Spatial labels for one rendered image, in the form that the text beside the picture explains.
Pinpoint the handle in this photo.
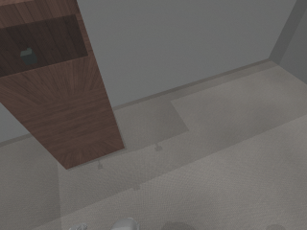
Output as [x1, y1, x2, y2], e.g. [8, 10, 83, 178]
[20, 47, 37, 65]

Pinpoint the drawer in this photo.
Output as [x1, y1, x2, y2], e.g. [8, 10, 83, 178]
[0, 14, 88, 78]

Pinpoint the left robot thigh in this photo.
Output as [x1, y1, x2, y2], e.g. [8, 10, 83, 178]
[109, 218, 140, 230]

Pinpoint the cabinet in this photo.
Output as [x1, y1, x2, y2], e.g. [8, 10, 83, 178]
[0, 0, 125, 170]

